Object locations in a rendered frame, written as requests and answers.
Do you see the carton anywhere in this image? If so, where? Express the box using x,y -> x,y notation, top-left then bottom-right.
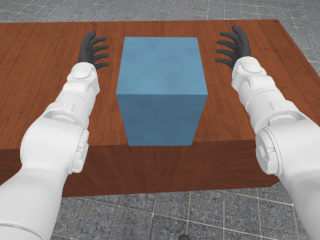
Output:
116,37 -> 208,146

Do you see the left robot hand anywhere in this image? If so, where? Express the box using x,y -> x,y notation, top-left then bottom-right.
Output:
78,30 -> 110,71

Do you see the robot right forearm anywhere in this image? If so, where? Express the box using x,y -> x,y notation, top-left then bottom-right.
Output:
231,56 -> 320,134

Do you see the robot left upper arm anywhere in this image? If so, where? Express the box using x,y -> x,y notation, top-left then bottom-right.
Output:
0,117 -> 89,240

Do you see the robot right upper arm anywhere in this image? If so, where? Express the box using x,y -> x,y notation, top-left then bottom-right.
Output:
255,119 -> 320,240

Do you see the right robot hand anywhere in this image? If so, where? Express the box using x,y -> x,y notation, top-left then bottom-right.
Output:
215,24 -> 251,71

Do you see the pedestal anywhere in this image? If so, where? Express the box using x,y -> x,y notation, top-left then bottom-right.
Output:
0,19 -> 320,198

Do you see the robot left forearm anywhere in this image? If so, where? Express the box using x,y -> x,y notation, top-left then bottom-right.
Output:
20,62 -> 100,164

